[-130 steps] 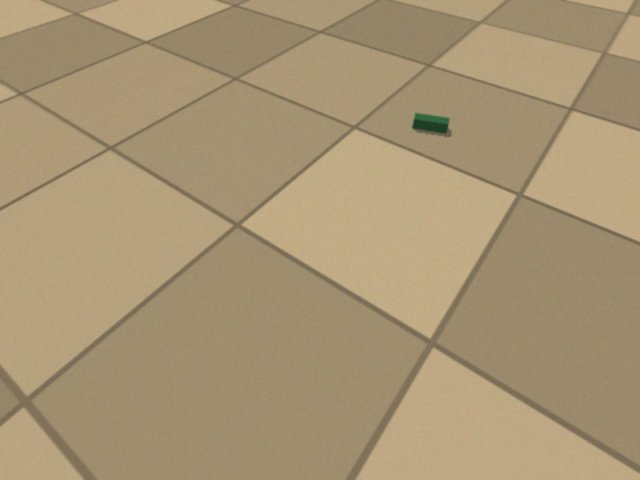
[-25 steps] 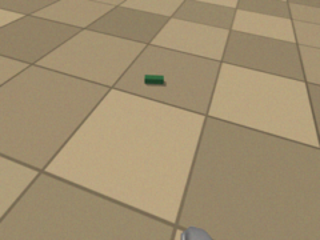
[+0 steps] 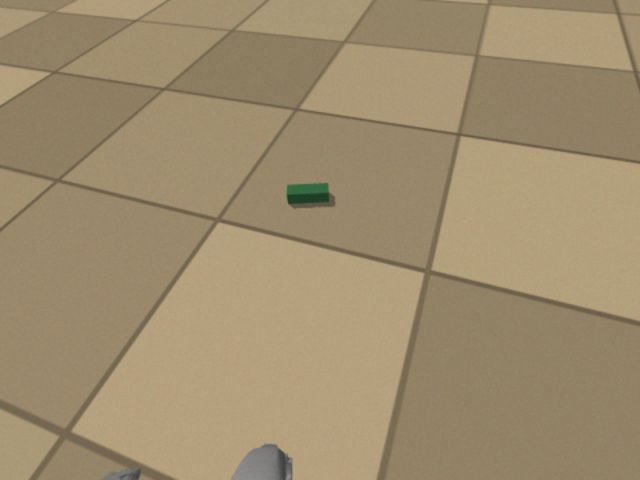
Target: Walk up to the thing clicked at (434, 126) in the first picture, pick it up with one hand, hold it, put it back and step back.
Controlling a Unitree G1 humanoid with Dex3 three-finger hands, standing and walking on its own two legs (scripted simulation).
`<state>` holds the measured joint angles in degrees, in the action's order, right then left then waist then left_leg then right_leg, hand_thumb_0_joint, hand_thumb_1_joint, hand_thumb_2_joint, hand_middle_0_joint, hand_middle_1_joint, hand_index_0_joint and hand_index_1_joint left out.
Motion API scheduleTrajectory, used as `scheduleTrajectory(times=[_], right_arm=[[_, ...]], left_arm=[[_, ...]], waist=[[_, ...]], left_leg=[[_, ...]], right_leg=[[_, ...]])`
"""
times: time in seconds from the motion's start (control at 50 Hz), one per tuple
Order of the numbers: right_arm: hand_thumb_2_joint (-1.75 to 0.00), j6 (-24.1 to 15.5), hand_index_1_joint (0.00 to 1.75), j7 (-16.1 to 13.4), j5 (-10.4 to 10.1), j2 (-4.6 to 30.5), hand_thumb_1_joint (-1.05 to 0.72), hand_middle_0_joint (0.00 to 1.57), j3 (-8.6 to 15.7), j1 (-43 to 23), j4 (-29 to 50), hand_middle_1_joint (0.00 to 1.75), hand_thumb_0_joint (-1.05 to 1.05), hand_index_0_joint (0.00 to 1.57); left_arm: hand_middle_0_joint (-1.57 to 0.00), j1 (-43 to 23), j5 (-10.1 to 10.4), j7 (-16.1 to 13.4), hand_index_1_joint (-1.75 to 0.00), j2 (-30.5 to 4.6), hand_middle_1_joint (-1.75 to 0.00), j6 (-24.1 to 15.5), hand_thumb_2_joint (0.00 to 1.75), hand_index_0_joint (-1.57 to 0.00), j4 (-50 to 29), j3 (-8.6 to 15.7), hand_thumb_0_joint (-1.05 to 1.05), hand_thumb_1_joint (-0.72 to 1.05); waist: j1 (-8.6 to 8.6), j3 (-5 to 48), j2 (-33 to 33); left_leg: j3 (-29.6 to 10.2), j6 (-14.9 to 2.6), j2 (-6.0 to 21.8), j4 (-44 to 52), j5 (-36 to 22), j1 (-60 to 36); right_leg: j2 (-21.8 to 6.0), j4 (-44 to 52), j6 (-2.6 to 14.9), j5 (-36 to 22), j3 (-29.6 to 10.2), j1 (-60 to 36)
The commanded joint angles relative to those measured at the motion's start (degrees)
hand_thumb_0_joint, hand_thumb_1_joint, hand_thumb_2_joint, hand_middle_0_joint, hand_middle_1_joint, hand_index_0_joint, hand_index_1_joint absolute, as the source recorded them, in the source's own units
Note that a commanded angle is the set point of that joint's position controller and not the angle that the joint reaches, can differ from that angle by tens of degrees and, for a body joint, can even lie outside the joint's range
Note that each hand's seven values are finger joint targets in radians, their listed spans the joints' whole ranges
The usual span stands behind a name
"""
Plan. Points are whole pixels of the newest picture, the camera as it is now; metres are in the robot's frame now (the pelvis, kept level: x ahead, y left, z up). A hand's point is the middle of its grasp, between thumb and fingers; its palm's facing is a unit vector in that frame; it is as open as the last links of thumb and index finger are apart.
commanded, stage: walk up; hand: left
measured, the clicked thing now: (308, 193) +1.37 +0.19 -0.75
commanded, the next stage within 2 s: none
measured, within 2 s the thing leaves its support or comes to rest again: neither
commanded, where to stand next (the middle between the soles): +0.96 -0.02 m, yaw +3 degrees
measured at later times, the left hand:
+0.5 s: hand (166, 369) +0.30 +0.30 -0.15, palm faces -0.06 -0.94 -0.33, open 7.4 cm
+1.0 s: hand (229, 265) +0.51 +0.23 -0.13, palm faces +0.01 -0.93 -0.37, open 7.4 cm
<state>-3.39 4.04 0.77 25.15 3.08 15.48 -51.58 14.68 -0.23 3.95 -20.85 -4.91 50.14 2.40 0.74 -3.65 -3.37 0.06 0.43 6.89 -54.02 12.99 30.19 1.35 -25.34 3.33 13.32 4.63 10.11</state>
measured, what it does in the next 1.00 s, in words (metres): walks ahead: left foot, then right foot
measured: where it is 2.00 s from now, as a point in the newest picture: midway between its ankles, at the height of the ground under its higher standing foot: (359, 298)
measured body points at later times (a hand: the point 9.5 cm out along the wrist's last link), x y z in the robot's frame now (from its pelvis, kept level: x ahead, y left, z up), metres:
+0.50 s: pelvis +0.25 +0.03 +0.00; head +0.26 +0.04 +0.45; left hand +0.30 +0.35 -0.12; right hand +0.33 -0.29 -0.09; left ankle +0.26 +0.14 -0.74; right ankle +0.33 -0.14 -0.69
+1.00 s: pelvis +0.46 -0.04 +0.00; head +0.48 -0.05 +0.45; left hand +0.51 +0.28 -0.11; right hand +0.54 -0.36 -0.12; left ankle +0.57 +0.11 -0.71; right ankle +0.45 -0.15 -0.74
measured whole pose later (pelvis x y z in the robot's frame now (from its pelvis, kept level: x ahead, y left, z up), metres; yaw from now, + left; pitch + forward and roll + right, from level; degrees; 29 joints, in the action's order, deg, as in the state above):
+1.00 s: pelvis +0.46 -0.04 +0.00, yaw +2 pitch -2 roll -1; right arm -2.7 4.7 1.2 24.5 3.1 15.6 -52.6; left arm 17.3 -0.8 3.2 -22.5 -4.8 49.8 2.5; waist 1.6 -3.8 -2.1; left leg 1.1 0.1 5.2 -42.3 13.2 28.6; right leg -1.2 -25.9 1.8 15.8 7.0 8.3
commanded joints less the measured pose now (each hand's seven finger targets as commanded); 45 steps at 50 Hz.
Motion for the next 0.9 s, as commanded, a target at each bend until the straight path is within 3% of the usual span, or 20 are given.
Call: scheduleTrajectory(times=[0.0, 0.08, 0.14, 0.18, 0.2, 0.22, 0.24, 0.3, 0.34, 0.44, 0.56, 0.62, 0.64, 0.66, 0.68, 0.72, 0.74, 0.78, 0.82, 0.88], right_arm=[[-0.90, -0.99, 0.30, 0.00, 0.70, 9.64, -0.90, 0.20, 3.35, -3.41, 4.72, 0.30, 0.00, 0.20], [-0.90, -1.84, 0.30, 0.20, 0.46, 8.32, -0.90, 0.20, 3.35, -7.77, 5.62, 0.30, 0.00, 0.20], [-0.90, -2.33, 0.30, 0.13, 0.24, 8.66, -0.90, 0.20, 3.74, -7.07, 5.39, 0.30, 0.00, 0.20], [-0.90, -2.85, 0.30, -0.80, 0.67, 11.68, -0.90, 0.20, 4.95, 3.89, 2.21, 0.30, 0.00, 0.20], [-0.90, -3.03, 0.30, -1.52, 1.96, 15.76, -0.90, 0.20, 6.50, 11.44, 1.29, 0.30, 0.00, 0.20], [-0.90, -3.12, 0.30, -2.20, 1.61, 19.64, -0.90, 0.20, 7.43, 13.27, 2.88, 0.30, 0.00, 0.20], [-0.90, -2.86, 0.30, -2.06, -1.09, 20.17, -0.90, 0.20, 7.98, 11.48, 3.50, 0.30, 0.00, 0.20], [-0.90, -2.82, 0.30, -2.74, -1.62, 13.87, -0.90, 0.20, 5.14, 3.02, 5.75, 0.30, 0.00, 0.20], [-0.90, -3.22, 0.30, -2.50, -1.45, 13.01, -0.90, 0.20, 4.24, 0.74, 6.15, 0.30, 0.00, 0.20], [-0.90, -3.85, 0.30, -1.88, -0.80, 15.35, -0.90, 0.20, 4.80, -0.10, 7.40, 0.30, 0.00, 0.20], [-0.90, -3.14, 0.30, -1.51, -0.69, 15.19, -0.90, 0.20, 4.88, 0.41, 6.63, 0.30, 0.00, 0.20], [-0.90, -2.59, 0.30, -1.84, -0.44, 13.25, -0.90, 0.20, 3.99, -0.06, 6.81, 0.30, 0.00, 0.20], [-0.90, -2.54, 0.30, -1.89, -0.33, 10.15, -0.90, 0.20, 2.82, 2.42, 6.62, 0.30, 0.00, 0.20], [-0.90, -2.61, 0.30, -1.91, -0.49, 5.30, -0.90, 0.20, 1.20, 4.19, 7.80, 0.30, 0.00, 0.20], [-0.90, -2.05, 0.30, -2.44, -0.92, 9.23, -0.90, 0.20, 2.08, 2.97, 7.12, 0.30, 0.00, 0.20], [-0.90, -1.49, 0.30, -2.71, -1.44, 12.27, -0.90, 0.20, 2.85, 1.79, 4.63, 0.30, 0.00, 0.20], [-0.90, -1.36, 0.30, -2.45, -1.76, 11.90, -0.90, 0.20, 2.87, 3.20, 3.52, 0.30, 0.00, 0.20], [-0.90, -1.06, 0.30, -1.76, -1.25, 11.52, -0.90, 0.20, 2.82, 5.82, 1.75, 0.30, 0.00, 0.20], [-0.90, -0.70, 0.30, -1.20, -0.44, 10.76, -0.90, 0.20, 3.03, 5.13, 1.63, 0.30, 0.00, 0.20], [-0.90, -0.55, 0.30, -0.44, 0.22, 10.13, -0.90, 0.20, 3.14, 1.26, 2.65, 0.30, 0.00, 0.20]], left_arm=[[-0.20, 0.74, -0.15, -1.20, -0.30, -17.48, -0.30, -1.79, 0.90, -0.20, -4.91, 5.84, 0.00, 0.90], [-0.20, 2.66, -0.23, -0.97, -0.30, -17.20, -0.30, -1.47, 0.90, -0.20, -4.44, 5.40, 0.00, 0.90], [-0.20, 2.28, -0.31, -1.19, -0.30, -17.96, -0.30, -0.86, 0.90, -0.20, -4.40, 5.21, 0.00, 0.90], [-0.20, 3.34, -0.34, -1.57, -0.30, -16.07, -0.30, -0.62, 0.90, -0.20, -4.84, 4.09, 0.00, 0.90], [-0.20, 6.10, 0.35, -1.93, -0.30, -12.70, -0.30, -0.42, 0.90, -0.20, -5.14, 2.78, 0.00, 0.90], [-0.20, 8.16, 1.04, -2.06, -0.30, -11.04, -0.30, -0.30, 0.90, -0.20, -5.40, 2.61, 0.00, 0.90], [-0.20, 5.78, 0.67, -2.76, -0.30, -18.00, -0.30, 0.05, 0.90, -0.20, -4.56, 3.65, 0.00, 0.90], [-0.20, 6.61, 0.76, -2.23, -0.30, -16.63, -0.30, -0.09, 0.90, -0.20, -1.71, 3.16, 0.00, 0.90], [-0.20, 8.28, 0.44, -1.17, -0.30, -15.40, -0.30, 0.60, 0.90, -0.20, -0.47, 3.31, 0.00, 0.90], [-0.20, 2.78, -0.93, 1.00, -0.30, -14.64, -0.30, 1.31, 0.90, -0.20, -2.13, 3.68, 0.00, 0.90], [-0.20, -4.05, -0.86, 1.54, -0.30, -13.67, -0.30, 0.47, 0.90, -0.20, -2.68, 4.30, 0.00, 0.90], [-0.20, 1.43, -1.05, 0.75, -0.30, -15.19, -0.30, -0.31, 0.90, -0.20, -0.70, 5.28, 0.00, 0.90], [-0.20, 6.87, -1.10, 0.02, -0.30, -17.15, -0.30, -0.92, 0.90, -0.20, 0.83, 6.22, 0.00, 0.90], [-0.20, 11.79, -1.40, -0.86, -0.30, -22.35, -0.30, -1.40, 0.90, -0.20, 0.92, 7.69, 0.00, 0.90], [-0.20, 11.45, -0.58, -1.21, -0.30, -25.43, -0.30, -1.27, 0.90, -0.20, 0.06, 7.63, 0.00, 0.90], [-0.20, 5.36, 0.75, -1.80, -0.30, -22.04, -0.30, -0.83, 0.90, -0.20, -1.62, 6.42, 0.00, 0.90], [-0.20, 2.73, 0.72, -2.10, -0.30, -20.19, -0.30, -0.79, 0.90, -0.20, -2.12, 5.74, 0.00, 0.90], [-0.20, 0.55, 0.53, -2.09, -0.30, -17.92, -0.30, -0.91, 0.90, -0.20, -3.01, 5.11, 0.00, 0.90], [-0.20, 1.33, 0.21, -2.10, -0.30, -17.59, -0.30, -1.25, 0.90, -0.20, -3.85, 4.89, 0.00, 0.90], [-0.20, 1.32, -0.20, -2.03, -0.30, -18.45, -0.30, -1.43, 0.90, -0.20, -4.54, 5.26, 0.00, 0.90]], waist=[[1.99, -1.25, 8.57], [2.88, -1.38, 7.72], [1.65, -0.24, 7.27], [-3.69, 6.18, -0.44], [-7.16, 11.54, -9.47], [-6.98, 13.73, -14.69], [-7.47, 14.80, -5.22], [-2.32, 4.18, -1.30], [-0.68, 2.02, -3.29], [-1.69, -0.44, -5.02], [-2.25, 0.32, -3.58], [1.96, 3.14, 0.85], [4.20, 7.18, 8.25], [5.77, 9.01, 22.23], [6.47, 6.88, 20.91], [3.85, 1.80, 10.59], [1.99, 1.44, 12.00], [0.14, 1.92, 13.82], [0.59, 1.63, 12.33], [1.32, -0.39, 11.00]], left_leg=[[-0.19, 0.96, 1.81, 9.80, -3.95, 5.69], [2.72, -0.41, -0.41, 18.92, -8.89, -1.09], [5.11, -2.20, -2.83, 21.65, -5.57, -9.37], [4.98, -4.82, -5.34, 25.10, -1.67, -27.80], [-7.35, -8.57, 3.33, 28.71, 7.06, -39.71], [-36.12, -13.43, 17.89, 36.09, 14.55, -46.25], [-39.09, -17.09, 20.04, 38.32, 14.93, -43.13], [-16.14, -12.74, 12.87, 38.37, 1.48, -28.07], [-8.82, -12.24, 10.47, 40.25, -0.73, -19.22], [-6.03, -14.14, 9.87, 43.79, 12.81, -17.26], [-2.40, -11.13, 7.87, 39.03, 7.04, -17.43], [1.21, -8.39, 5.75, 26.30, 0.21, -13.04], [5.08, -6.69, 1.40, 12.34, -3.85, -9.66], [7.43, -3.60, -4.91, -4.85, 9.49, 1.32], [2.68, -2.43, -8.03, -11.98, 17.57, 9.34], [-5.65, -2.83, -3.67, -14.04, 10.91, 7.01], [-4.98, -2.86, -2.20, -11.56, 8.36, 5.93], [-3.45, -2.16, -1.35, -6.28, 5.72, 2.34], [-2.08, -1.16, -1.59, -1.91, 3.93, 1.37], [-0.72, -0.07, -0.81, 5.84, 2.09, 1.69]], right_leg=[[-15.00, 14.74, 8.37, 4.12, -11.91, -1.64], [-13.51, 11.45, 6.86, -4.01, -7.81, -1.36], [-14.22, 6.16, 7.42, -9.12, -7.21, -0.66], [-10.01, -12.87, 4.91, -18.47, -3.47, 4.20], [-6.10, -29.39, 2.13, -11.43, -0.78, 14.36], [3.09, -40.47, -0.58, 15.58, -2.88, 28.68], [-0.57, -44.90, 0.36, 16.45, -10.21, 28.94], [-6.17, -41.88, -0.88, 7.84, -10.98, 25.79], [-7.30, -37.20, -2.18, 6.35, -8.55, 20.16], [-9.35, -21.99, -4.01, 1.25, -4.86, 21.37], [-6.87, -9.38, -2.69, -6.06, -1.37, 13.29], [-4.41, -5.84, -1.56, -3.84, -0.17, -1.19], [-4.86, -2.08, -0.19, 2.03, -2.72, -10.41], [-18.12, 5.23, 3.29, 12.91, -23.26, -16.83], [-26.43, 13.15, 9.05, 16.21, -41.29, -16.05], [-23.20, 11.19, 9.53, 9.88, -30.48, -7.23], [-19.90, 10.85, 8.06, 8.20, -24.14, -5.12], [-17.32, 11.66, 8.21, 3.01, -16.36, -2.03], [-17.06, 11.92, 9.15, -0.03, -13.48, -0.64], [-17.80, 14.06, 10.09, 7.88, -11.42, 1.34]])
